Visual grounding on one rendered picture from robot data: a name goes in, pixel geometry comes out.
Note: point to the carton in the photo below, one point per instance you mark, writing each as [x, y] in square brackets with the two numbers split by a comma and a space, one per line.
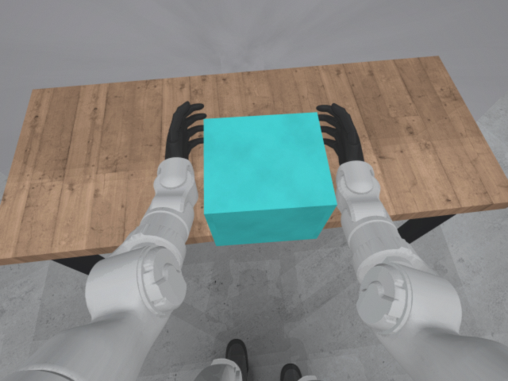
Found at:
[266, 178]

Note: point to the robot left foot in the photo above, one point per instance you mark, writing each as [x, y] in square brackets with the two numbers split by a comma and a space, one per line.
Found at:
[237, 352]

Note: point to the robot left forearm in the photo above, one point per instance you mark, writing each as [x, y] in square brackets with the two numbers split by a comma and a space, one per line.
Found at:
[169, 218]

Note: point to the table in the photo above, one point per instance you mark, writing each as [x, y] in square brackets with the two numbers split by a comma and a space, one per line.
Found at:
[87, 156]

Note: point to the left robot shin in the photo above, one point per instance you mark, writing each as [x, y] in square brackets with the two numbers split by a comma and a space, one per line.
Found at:
[225, 361]

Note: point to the right robot upper arm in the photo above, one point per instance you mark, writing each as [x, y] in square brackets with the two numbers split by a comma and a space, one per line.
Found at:
[416, 316]

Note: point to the left robot upper arm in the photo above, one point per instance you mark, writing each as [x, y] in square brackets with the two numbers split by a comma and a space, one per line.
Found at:
[130, 297]

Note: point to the robot right forearm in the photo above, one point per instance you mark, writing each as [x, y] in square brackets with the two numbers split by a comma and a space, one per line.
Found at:
[368, 228]

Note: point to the robot right hand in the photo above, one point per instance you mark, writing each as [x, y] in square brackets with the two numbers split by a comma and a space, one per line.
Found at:
[347, 142]

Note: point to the robot left hand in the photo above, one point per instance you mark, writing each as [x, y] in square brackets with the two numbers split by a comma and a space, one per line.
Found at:
[178, 144]

